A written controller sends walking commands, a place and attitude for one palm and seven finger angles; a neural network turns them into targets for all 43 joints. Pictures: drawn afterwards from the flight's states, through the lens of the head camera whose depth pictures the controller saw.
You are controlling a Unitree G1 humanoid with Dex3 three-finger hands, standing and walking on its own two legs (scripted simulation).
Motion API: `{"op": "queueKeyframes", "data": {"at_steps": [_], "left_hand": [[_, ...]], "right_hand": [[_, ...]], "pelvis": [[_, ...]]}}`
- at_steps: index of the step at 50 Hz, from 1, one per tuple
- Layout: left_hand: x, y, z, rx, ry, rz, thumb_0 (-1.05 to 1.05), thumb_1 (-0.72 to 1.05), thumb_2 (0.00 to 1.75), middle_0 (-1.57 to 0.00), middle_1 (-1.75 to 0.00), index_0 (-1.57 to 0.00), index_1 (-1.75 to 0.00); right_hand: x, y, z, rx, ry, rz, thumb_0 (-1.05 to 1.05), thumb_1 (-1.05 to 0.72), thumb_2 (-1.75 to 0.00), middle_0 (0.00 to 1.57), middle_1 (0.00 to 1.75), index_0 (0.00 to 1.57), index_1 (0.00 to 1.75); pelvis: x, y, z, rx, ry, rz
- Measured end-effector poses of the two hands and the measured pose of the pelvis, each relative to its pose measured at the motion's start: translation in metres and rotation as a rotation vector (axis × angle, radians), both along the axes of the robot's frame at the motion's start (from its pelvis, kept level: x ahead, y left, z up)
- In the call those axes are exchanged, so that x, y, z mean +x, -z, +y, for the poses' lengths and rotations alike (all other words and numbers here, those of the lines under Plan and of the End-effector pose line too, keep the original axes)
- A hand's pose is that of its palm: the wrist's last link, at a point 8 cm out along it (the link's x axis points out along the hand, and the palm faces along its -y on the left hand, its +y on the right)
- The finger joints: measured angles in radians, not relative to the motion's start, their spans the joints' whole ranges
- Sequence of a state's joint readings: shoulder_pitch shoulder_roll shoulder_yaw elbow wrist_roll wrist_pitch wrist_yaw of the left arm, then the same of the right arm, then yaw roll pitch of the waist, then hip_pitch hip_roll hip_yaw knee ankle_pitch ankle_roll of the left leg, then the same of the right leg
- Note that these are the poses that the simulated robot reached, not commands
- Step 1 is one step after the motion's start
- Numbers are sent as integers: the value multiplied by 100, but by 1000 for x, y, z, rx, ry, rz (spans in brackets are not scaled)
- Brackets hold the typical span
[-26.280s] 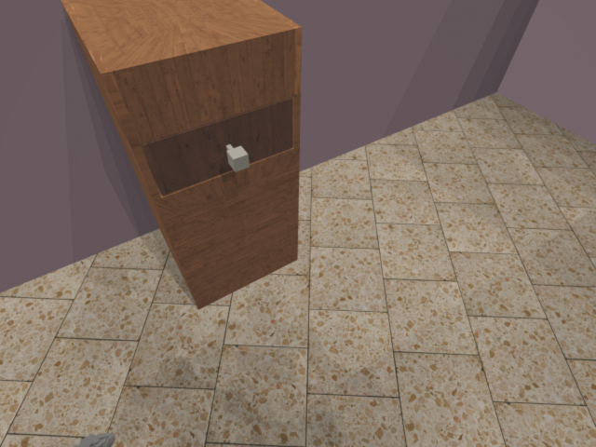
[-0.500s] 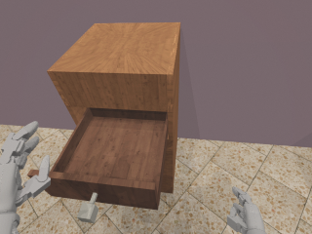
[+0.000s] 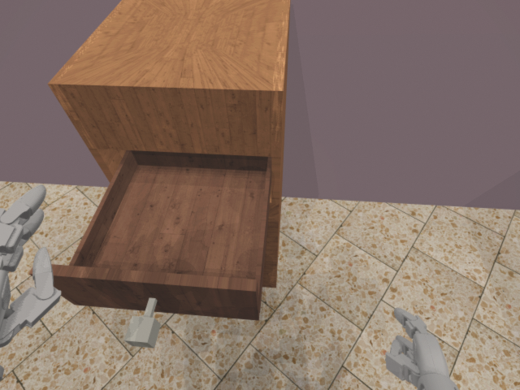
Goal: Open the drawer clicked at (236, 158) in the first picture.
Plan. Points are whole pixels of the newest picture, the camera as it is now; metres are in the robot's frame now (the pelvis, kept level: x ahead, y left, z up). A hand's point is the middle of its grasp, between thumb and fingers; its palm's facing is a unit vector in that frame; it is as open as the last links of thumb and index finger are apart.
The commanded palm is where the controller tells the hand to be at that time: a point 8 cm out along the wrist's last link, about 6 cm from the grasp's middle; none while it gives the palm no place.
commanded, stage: step back with the hand held close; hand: left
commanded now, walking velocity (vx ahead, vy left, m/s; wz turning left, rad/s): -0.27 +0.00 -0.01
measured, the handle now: (146, 320) +0.24 +0.23 -0.10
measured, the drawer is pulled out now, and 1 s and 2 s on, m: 0.30 0.30 0.30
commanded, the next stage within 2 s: stop stepping back and stand still in 1.24 s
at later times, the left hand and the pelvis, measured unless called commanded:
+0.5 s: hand out of the picture +0.13 +0.26 +0.16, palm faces +0.31 -0.81 -0.49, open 7.4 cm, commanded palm +0.06 +0.30 +0.18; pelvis -0.07 +0.02 -0.01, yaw +1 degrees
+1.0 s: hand out of the picture +0.10 +0.24 +0.16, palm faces +0.28 -0.82 -0.50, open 7.5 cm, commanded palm +0.03 +0.29 +0.18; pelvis -0.11 +0.01 -0.02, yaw -1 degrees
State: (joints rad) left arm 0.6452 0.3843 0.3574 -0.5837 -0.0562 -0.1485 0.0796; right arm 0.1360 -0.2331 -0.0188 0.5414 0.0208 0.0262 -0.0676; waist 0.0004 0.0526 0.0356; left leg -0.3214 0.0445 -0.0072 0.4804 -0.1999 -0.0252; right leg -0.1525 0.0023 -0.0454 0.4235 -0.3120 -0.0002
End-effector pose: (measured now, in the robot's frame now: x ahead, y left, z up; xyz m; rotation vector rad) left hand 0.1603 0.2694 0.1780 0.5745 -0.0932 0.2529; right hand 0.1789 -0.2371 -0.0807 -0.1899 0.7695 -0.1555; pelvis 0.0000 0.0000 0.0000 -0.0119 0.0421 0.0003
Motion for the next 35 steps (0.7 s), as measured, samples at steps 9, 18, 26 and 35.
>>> {"op": "queueKeyframes", "data": {"at_steps": [9,18,26,35], "left_hand": [[-20,3,14,10,28,9,2,88,90,-21,-30,-21,-30],[-52,-1,23,4,21,-69,2,88,90,-21,-30,-21,-30],[-73,1,25,-3,5,-115,2,88,90,-21,-30,-21,-30],[-84,-2,16,-12,25,-172,2,88,90,-21,-30,-21,-30]], "right_hand": [[-24,-3,12,-25,18,15,1,-91,-90,20,30,20,30],[-45,-2,32,-10,-21,-23,1,-91,-90,20,30,20,30],[-66,1,36,-16,-43,-34,1,-90,-90,20,30,20,30],[-87,6,24,-29,-34,-19,1,-90,-90,20,30,20,30]], "pelvis": [[-23,3,12,-8,-2,8],[-50,8,17,-29,-15,10],[-68,12,18,-38,-20,5],[-81,15,13,-41,-19,-4]]}}
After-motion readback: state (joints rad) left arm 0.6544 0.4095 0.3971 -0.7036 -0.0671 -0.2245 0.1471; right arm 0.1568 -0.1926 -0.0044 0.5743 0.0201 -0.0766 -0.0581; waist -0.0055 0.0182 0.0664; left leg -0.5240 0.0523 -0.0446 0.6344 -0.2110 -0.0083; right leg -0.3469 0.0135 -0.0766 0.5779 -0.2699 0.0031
